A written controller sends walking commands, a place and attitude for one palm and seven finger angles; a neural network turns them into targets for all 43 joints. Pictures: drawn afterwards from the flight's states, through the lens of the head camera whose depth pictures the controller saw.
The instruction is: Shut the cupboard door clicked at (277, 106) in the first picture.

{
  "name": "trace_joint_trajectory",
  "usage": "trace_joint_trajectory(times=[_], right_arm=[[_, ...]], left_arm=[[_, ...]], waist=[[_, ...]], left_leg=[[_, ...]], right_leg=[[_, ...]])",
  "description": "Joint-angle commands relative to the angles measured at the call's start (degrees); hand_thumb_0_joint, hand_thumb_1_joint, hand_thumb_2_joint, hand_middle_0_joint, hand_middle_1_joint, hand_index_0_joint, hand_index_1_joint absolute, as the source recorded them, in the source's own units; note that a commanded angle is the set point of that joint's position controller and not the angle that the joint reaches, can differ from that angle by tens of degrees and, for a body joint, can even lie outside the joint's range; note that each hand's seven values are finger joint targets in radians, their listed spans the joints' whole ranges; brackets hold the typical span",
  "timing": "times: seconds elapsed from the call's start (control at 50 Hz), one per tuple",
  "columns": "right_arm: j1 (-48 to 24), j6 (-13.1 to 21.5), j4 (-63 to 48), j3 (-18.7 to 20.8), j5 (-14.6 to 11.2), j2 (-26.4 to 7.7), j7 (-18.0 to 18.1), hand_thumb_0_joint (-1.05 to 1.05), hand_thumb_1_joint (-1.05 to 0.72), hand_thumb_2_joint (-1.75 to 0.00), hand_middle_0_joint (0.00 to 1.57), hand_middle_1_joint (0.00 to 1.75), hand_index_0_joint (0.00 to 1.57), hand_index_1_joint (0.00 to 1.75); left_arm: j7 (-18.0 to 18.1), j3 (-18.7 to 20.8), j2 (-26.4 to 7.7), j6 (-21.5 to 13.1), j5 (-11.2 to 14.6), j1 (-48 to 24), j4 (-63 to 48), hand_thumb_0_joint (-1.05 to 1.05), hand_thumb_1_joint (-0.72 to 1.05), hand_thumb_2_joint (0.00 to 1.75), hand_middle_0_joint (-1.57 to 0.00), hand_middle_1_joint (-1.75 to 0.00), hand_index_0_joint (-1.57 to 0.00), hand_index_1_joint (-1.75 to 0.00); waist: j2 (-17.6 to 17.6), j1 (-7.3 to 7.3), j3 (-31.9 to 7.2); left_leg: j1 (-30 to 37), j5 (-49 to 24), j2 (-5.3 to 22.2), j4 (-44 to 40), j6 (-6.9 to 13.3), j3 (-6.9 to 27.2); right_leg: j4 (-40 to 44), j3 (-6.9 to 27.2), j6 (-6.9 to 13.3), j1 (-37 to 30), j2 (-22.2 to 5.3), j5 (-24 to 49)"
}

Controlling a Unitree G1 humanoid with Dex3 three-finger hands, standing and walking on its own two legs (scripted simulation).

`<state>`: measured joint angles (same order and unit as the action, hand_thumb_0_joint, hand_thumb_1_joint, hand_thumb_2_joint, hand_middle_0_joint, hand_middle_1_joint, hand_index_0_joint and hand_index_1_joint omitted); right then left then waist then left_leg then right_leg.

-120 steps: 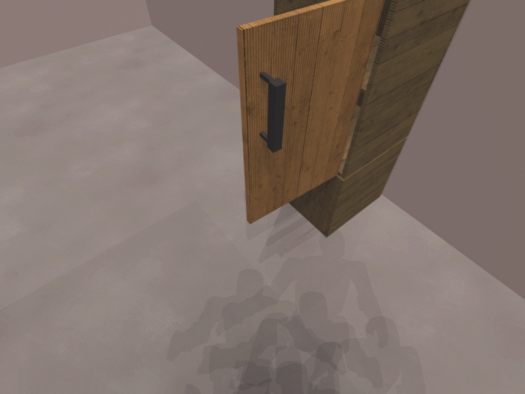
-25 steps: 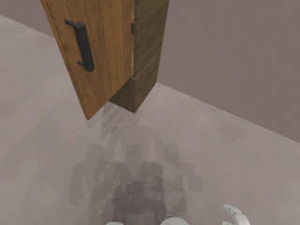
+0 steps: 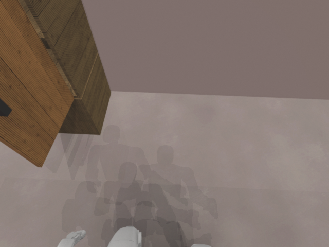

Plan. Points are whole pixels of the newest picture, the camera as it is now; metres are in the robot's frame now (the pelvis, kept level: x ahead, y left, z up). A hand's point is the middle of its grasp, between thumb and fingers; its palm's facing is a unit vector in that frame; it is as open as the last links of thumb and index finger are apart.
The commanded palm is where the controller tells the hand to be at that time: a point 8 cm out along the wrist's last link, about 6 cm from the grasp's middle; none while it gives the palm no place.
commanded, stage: walk around to get in front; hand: left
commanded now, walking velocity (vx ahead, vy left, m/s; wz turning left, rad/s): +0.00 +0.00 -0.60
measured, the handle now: out of the picture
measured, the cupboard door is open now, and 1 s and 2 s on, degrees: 86 86 86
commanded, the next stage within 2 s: none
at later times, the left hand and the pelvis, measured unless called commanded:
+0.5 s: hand (102, 228) +0.17 +0.18 -0.16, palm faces -0.29 -0.92 -0.25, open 7.4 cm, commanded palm none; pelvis +0.01 +0.00 -0.01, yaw -17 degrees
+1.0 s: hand (118, 212) +0.22 +0.15 -0.17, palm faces -0.51 -0.84 -0.18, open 7.3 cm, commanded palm none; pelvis +0.03 +0.02 +0.00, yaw -35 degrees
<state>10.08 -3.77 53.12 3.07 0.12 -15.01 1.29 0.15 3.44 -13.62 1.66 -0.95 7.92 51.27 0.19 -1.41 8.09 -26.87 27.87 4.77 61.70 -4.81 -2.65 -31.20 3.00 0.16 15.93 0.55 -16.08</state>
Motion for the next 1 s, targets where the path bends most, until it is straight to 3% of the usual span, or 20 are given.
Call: trace_joint_trajectory(times=[0.0, 0.1, 0.12, 0.14, 0.16, 0.18, 0.26, 0.4, 0.44, 0.46, 0.48, 0.5, 0.54, 0.6, 0.72, 0.8, 0.84, 0.86, 0.88, 0.98], right_arm=[[0.8, 2.0, -5.0, 1.0, 0.1, -2.7, -0.1, 0.00, -0.90, -0.90, 0.20, 0.30, 0.20, 0.30], [7.3, 3.4, -3.3, 1.3, 0.0, -4.1, 0.7, 0.00, -0.90, -0.90, 0.20, 0.30, 0.20, 0.30], [9.1, 4.1, -2.7, 1.8, 0.5, -8.2, 1.1, 0.00, -0.90, -0.90, 0.20, 0.30, 0.20, 0.30], [9.9, 4.5, -3.3, 3.0, 1.4, -14.1, 1.2, 0.00, -0.90, -0.90, 0.20, 0.30, 0.20, 0.30], [9.9, 4.3, -3.7, 2.8, 1.8, -14.7, 1.6, 0.00, -0.90, -0.90, 0.20, 0.30, 0.20, 0.30], [6.4, 4.4, -5.8, 2.2, 1.9, -13.2, 1.6, 0.00, -0.90, -0.90, 0.20, 0.30, 0.20, 0.30], [3.4, 4.4, -5.7, 1.1, 2.1, -8.4, 1.6, 0.00, -0.90, -0.90, 0.20, 0.30, 0.20, 0.30], [6.9, 3.7, -3.8, 2.5, 1.8, -10.6, 0.6, 0.00, -0.90, -0.90, 0.20, 0.30, 0.20, 0.30], [4.8, 3.5, -4.3, 2.8, 1.2, -10.8, 0.3, 0.00, -0.90, -0.90, 0.20, 0.30, 0.20, 0.30], [3.7, 3.3, -5.4, 2.6, 0.5, -8.1, 0.1, 0.00, -0.90, -0.90, 0.20, 0.30, 0.20, 0.30], [-0.3, 3.2, -8.7, 1.1, 0.4, -3.0, -0.3, 0.00, -0.90, -0.90, 0.20, 0.30, 0.20, 0.30], [-2.1, 2.4, -8.8, 0.9, 0.3, -4.6, 0.4, 0.00, -0.90, -0.90, 0.20, 0.30, 0.20, 0.30], [-2.6, 1.9, -7.1, 1.4, 0.3, -4.7, 0.3, 0.00, -0.90, -0.90, 0.20, 0.30, 0.20, 0.30], [-1.5, 1.8, -5.9, 1.4, 0.5, -3.9, -0.2, 0.00, -0.90, -0.90, 0.20, 0.30, 0.20, 0.30], [-3.1, 2.4, -6.4, 1.1, 0.0, -2.6, 0.1, 0.00, -0.90, -0.90, 0.20, 0.30, 0.20, 0.30], [4.1, 3.4, -4.2, 1.3, -0.2, -4.0, 0.9, 0.00, -0.90, -0.90, 0.20, 0.30, 0.20, 0.30], [7.3, 4.4, -4.3, 2.8, 1.3, -13.6, 1.3, 0.00, -0.90, -0.90, 0.20, 0.30, 0.20, 0.30], [7.5, 4.1, -4.6, 2.5, 1.7, -14.0, 1.6, 0.00, -0.90, -0.90, 0.20, 0.30, 0.20, 0.30], [4.4, 4.1, -6.6, 2.0, 1.9, -12.5, 1.7, 0.00, -0.90, -0.90, 0.20, 0.30, 0.20, 0.30], [2.2, 4.4, -6.6, 1.1, 1.7, -8.1, 1.8, 0.00, -0.90, -0.90, 0.20, 0.30, 0.20, 0.30]], left_arm=[[0.9, 3.3, -12.8, -0.4, -0.7, 1.0, -3.9, 0.00, 0.90, 0.90, -0.20, -0.30, -0.20, -0.30], [0.3, 3.1, -11.0, 0.4, -0.2, -2.2, -4.3, 0.00, 0.90, 0.90, -0.20, -0.30, -0.20, -0.30], [0.0, 2.3, -7.7, 0.8, 0.4, -1.5, -5.3, 0.00, 0.90, 0.90, -0.20, -0.30, -0.20, -0.30], [-0.6, 1.8, -4.7, 1.1, 0.9, -0.2, -6.2, 0.00, 0.90, 0.90, -0.20, -0.30, -0.20, -0.30], [-0.7, 2.2, -7.0, 1.1, 0.2, -2.5, -6.6, 0.00, 0.90, 0.90, -0.20, -0.30, -0.20, -0.30], [-1.2, 2.3, -7.0, 0.6, 0.2, -1.8, -7.4, 0.00, 0.90, 0.90, -0.20, -0.30, -0.20, -0.30], [-2.4, 2.5, -4.4, 1.4, -0.2, -1.1, -4.7, 0.00, 0.90, 0.90, -0.20, -0.30, -0.20, -0.30], [-2.7, 1.5, -3.7, 0.5, 0.0, -2.5, -4.7, 0.00, 0.90, 0.90, -0.20, -0.30, -0.20, -0.30], [-2.4, 2.0, -5.6, 0.0, -0.1, 2.8, -3.0, 0.00, 0.90, 0.90, -0.20, -0.30, -0.20, -0.30], [-1.7, 3.0, -10.2, -0.6, -0.6, 6.7, -1.7, 0.00, 0.90, 0.90, -0.20, -0.30, -0.20, -0.30], [-0.6, 4.4, -16.7, -0.9, -1.0, 9.9, -0.8, 0.00, 0.90, 0.90, -0.20, -0.30, -0.20, -0.30], [0.2, 4.4, -17.3, -0.8, -0.1, 12.1, -0.3, 0.00, 0.90, 0.90, -0.20, -0.30, -0.20, -0.30], [0.6, 3.8, -13.0, -0.5, -0.2, 5.3, -2.0, 0.00, 0.90, 0.90, -0.20, -0.30, -0.20, -0.30], [0.9, 2.9, -10.4, -1.0, -0.1, 2.7, -3.1, 0.00, 0.90, 0.90, -0.20, -0.30, -0.20, -0.30], [0.7, 3.4, -11.8, -0.6, -0.6, 4.1, -2.6, 0.00, 0.90, 0.90, -0.20, -0.30, -0.20, -0.30], [0.4, 3.2, -10.5, 0.0, -0.1, 0.2, -3.1, 0.00, 0.90, 0.90, -0.20, -0.30, -0.20, -0.30], [-0.4, 1.9, -4.6, 0.5, 0.9, 2.4, -5.1, 0.00, 0.90, 0.90, -0.20, -0.30, -0.20, -0.30], [-0.6, 2.3, -7.0, 0.6, 0.1, 0.5, -5.1, 0.00, 0.90, 0.90, -0.20, -0.30, -0.20, -0.30], [-1.1, 2.5, -6.9, 0.3, 0.0, 1.1, -5.9, 0.00, 0.90, 0.90, -0.20, -0.30, -0.20, -0.30], [-2.5, 2.6, -4.5, 1.4, -0.3, 1.5, -3.5, 0.00, 0.90, 0.90, -0.20, -0.30, -0.20, -0.30]], waist=[[7.1, 1.32, -10.9], [8.6, -2.04, -11.2], [-2.9, -2.44, -12.0], [-20.3, -2.04, -12.4], [-14.5, -2.72, -11.0], [-7.2, -0.32, -9.0], [-13.5, 1.30, -9.7], [-13.8, -0.97, -12.2], [-9.4, 2.08, -12.4], [1.9, 4.03, -13.0], [19.6, 6.21, -11.0], [16.9, 7.82, -11.5], [16.4, 3.96, -7.4], [9.7, 1.84, -10.4], [8.6, 2.81, -11.5], [7.1, -1.41, -11.9], [-20.5, -1.28, -13.0], [-14.6, -2.01, -11.6], [-7.4, 0.22, -9.2], [-12.2, 1.63, -10.8]], left_leg=[[2.9, -3.2, -1.3, -9.8, -0.4, -0.2], [18.5, -13.9, -2.8, -33.0, 0.9, -0.5], [24.1, -13.4, 5.4, -41.3, 3.3, 8.2], [25.3, -17.2, 21.2, -47.3, 9.9, 26.0], [19.9, -21.3, 25.3, -47.3, 14.5, 27.9], [15.8, -22.7, 24.5, -46.2, 15.9, 23.8], [18.9, -37.1, 13.4, -41.5, 11.0, 5.0], [22.2, -38.7, 15.3, -36.4, 10.0, -0.6], [16.4, -33.0, 13.7, -29.4, 6.3, -3.7], [7.6, -21.9, 9.6, -19.8, 2.8, -7.1], [-7.3, 8.8, 0.7, -6.4, -0.1, -8.7], [-8.7, 10.8, 1.1, 1.1, 0.8, 0.0], [-10.8, 1.9, 2.1, 5.2, 0.6, 3.0], [-5.3, -3.9, 0.7, 1.5, -0.4, 2.0], [1.5, -3.5, -2.8, -14.7, 0.0, 0.6], [18.0, -14.9, -2.7, -34.7, 1.1, 0.8], [27.0, -22.8, 21.7, -46.7, 10.3, 25.7], [21.3, -27.1, 24.9, -46.2, 14.6, 26.4], [16.4, -27.3, 23.9, -45.3, 15.6, 22.3], [21.7, -40.9, 12.9, -40.4, 11.0, 3.4]], right_leg=[[8.5, 13.3, 10.5, -4.8, -12.7, 24.6], [3.5, 14.4, 5.3, 4.3, -8.3, 15.2], [-3.3, 9.9, 2.1, 10.4, -2.7, 5.1], [-18.7, 0.3, -2.0, 17.9, 4.1, -18.1], [-30.1, 1.7, -2.0, 16.5, 1.3, -21.1], [-33.2, 1.0, -2.5, 14.9, -1.8, -18.2], [-33.7, -3.3, -3.7, 15.0, -1.9, -11.3], [-9.0, -9.3, -2.2, 4.6, -0.5, -9.8], [4.6, -9.2, -0.9, -6.2, -0.6, 3.0], [11.0, 1.0, 1.9, -14.8, -8.7, 14.8], [12.7, 20.5, 8.5, -18.5, -22.7, 33.6], [11.6, 21.1, 13.1, -15.9, -24.4, 36.1], [12.9, 17.7, 11.6, -10.4, -17.1, 22.1], [9.5, 11.4, 9.8, -9.5, -13.1, 30.5], [8.4, 15.8, 10.7, -8.6, -12.5, 26.7], [3.4, 15.8, 5.5, 1.9, -8.8, 19.7], [-18.4, 0.9, -1.9, 17.3, 3.7, -18.7], [-29.6, 1.8, -2.0, 15.7, 1.1, -20.8], [-32.9, 0.9, -2.6, 14.4, -1.8, -17.7], [-34.0, -3.8, -4.1, 15.6, -2.0, -10.1]])
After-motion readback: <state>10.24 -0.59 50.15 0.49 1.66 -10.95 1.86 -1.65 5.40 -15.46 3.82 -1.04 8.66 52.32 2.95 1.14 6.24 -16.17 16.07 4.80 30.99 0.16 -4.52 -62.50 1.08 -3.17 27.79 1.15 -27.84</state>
